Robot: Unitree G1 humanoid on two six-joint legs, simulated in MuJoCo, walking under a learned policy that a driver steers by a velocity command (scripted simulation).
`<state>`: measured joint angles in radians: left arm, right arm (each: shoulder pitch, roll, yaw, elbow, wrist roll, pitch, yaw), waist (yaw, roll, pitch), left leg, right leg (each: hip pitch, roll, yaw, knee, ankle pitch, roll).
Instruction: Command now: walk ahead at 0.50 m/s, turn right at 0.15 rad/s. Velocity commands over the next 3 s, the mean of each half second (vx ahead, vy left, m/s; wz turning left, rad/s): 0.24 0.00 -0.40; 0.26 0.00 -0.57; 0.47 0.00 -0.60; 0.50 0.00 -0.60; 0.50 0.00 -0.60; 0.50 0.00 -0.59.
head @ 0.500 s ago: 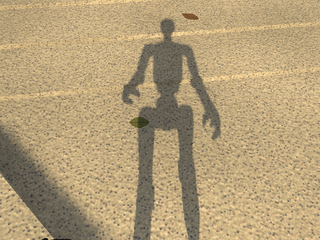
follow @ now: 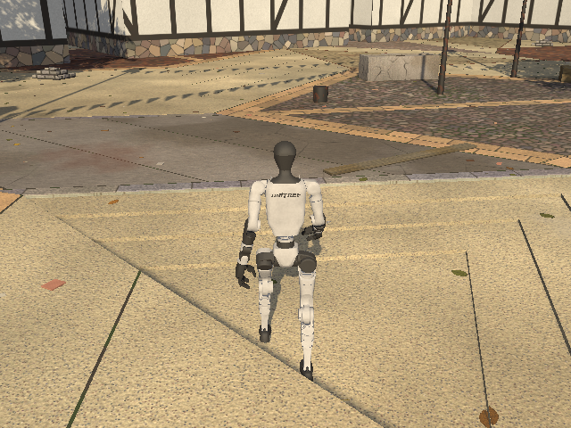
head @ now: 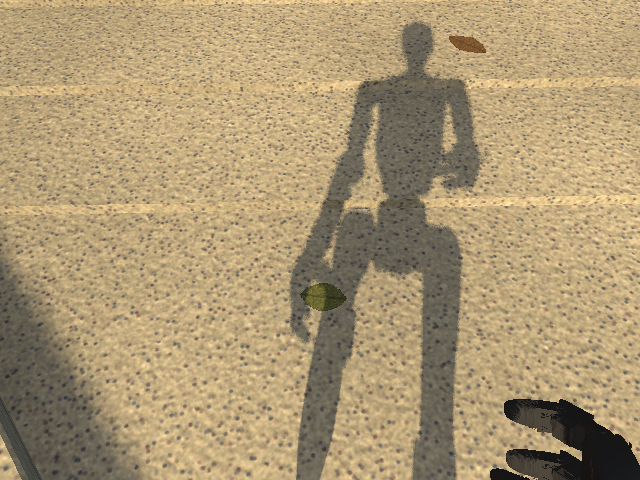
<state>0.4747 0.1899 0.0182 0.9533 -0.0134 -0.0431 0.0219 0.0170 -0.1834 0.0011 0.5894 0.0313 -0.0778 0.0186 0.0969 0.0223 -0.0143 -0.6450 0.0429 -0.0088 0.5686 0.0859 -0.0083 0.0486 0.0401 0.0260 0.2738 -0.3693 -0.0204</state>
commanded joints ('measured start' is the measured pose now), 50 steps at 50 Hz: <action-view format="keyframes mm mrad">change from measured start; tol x32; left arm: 1 85 182 51 -20 11 10 -4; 50 -269 133 69 -489 -27 17 7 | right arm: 1 -20 -108 -60 -53 -8 -37 15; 5 501 -217 -114 82 -47 -26 8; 43 -4 -182 -96 114 -23 -6 4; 50 359 -346 -150 206 -65 -26 -6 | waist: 1 -59 -119 60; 4 -193 253 -482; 26 -94 89 -31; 29 -81 -372 -157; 50 -188 236 -70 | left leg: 1 166 -67 34 -126 -118 51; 4 1149 427 -606 -46 76 341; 10 388 229 -118 -259 263 201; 24 511 287 116 -204 118 176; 28 417 174 221 198 78 34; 29 24 15 241 567 -580 -66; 31 -129 -18 -59 777 -725 -39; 47 429 -62 -27 -105 -290 25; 50 751 374 -669 -344 -765 242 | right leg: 1 20 -251 162 87 671 -125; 3 -336 -128 98 576 453 -64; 4 -663 20 103 930 -217 1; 6 -823 -16 176 1096 -179 30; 26 -521 -72 -71 340 144 -15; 29 59 -341 411 201 1050 -285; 34 -154 -254 382 16 92 -243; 46 -379 -159 422 43 -109 -185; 50 -930 46 142 679 -243 -42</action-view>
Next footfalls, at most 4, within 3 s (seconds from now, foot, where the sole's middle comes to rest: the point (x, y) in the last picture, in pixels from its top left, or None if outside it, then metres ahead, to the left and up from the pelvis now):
0.04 left None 0.22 0.12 -0.77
0.56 right None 0.28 -0.14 -0.77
0.96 left None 0.44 0.03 -0.77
1.44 right None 0.51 -0.37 -0.77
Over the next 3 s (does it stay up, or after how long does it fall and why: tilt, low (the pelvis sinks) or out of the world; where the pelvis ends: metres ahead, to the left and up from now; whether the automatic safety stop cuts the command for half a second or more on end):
stays up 0.78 -0.95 -0.01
